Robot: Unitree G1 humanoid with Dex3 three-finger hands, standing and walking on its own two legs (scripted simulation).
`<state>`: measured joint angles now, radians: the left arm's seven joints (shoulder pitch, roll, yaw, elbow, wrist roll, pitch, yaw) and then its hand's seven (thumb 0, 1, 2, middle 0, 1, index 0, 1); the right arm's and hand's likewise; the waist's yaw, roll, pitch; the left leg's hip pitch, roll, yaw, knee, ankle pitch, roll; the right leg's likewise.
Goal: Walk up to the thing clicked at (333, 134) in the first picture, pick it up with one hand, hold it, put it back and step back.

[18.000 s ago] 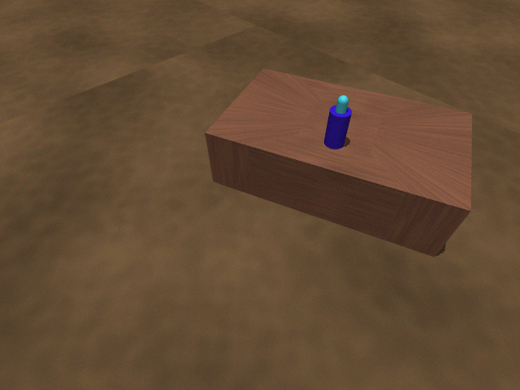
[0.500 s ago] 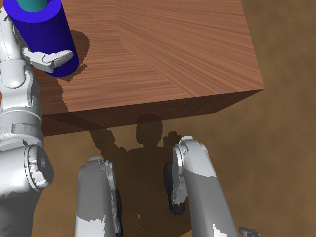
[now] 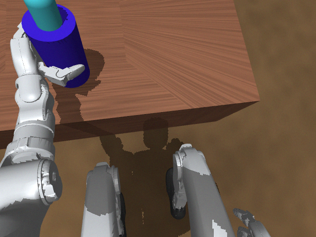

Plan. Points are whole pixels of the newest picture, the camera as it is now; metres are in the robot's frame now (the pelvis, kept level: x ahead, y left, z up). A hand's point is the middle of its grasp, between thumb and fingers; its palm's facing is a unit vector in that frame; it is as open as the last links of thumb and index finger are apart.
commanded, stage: settle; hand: left
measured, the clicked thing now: (57, 41) +0.55 +0.15 +0.00
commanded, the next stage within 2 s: lift in 0.14 s
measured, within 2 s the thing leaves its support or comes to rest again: neither
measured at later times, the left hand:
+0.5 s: hand (52, 60) +0.51 +0.17 -0.01, palm faces +0.11 -0.99 -0.09, open 12.0 cm
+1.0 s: hand (10, 49) +0.45 +0.17 +0.13, palm faces +0.14 -0.99 -0.06, open 12.0 cm
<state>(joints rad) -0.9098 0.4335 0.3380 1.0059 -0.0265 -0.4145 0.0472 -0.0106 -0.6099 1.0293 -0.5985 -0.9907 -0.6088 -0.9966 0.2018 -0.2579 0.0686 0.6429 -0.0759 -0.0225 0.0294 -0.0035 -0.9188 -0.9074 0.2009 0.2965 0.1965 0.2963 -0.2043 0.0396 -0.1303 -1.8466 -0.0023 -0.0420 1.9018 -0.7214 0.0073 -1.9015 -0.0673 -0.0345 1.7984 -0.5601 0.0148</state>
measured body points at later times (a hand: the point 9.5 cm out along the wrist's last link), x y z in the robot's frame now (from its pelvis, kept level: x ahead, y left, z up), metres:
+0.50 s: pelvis +0.01 +0.00 +0.03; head +0.23 +0.02 +0.42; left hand +0.50 +0.22 +0.00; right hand +0.05 -0.27 -0.09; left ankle +0.05 +0.11 -0.46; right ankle +0.10 -0.14 -0.46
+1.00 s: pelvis +0.02 +0.00 +0.13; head +0.16 +0.02 +0.56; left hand +0.44 +0.22 +0.14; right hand +0.11 -0.25 +0.01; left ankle +0.04 +0.11 -0.46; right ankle +0.10 -0.14 -0.46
